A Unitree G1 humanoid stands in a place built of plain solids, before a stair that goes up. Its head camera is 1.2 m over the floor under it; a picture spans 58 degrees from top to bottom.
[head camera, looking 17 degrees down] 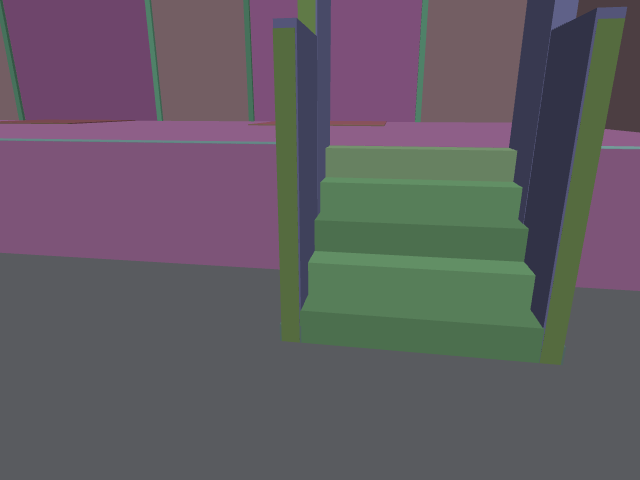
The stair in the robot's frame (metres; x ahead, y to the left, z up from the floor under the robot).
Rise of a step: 0.19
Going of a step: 0.21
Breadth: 1.20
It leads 9 degrees to the right of straight ahead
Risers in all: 5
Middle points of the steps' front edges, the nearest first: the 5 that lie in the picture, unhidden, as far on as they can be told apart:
1.95 -0.48 0.19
2.16 -0.52 0.38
2.36 -0.55 0.57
2.57 -0.59 0.76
2.77 -0.62 0.95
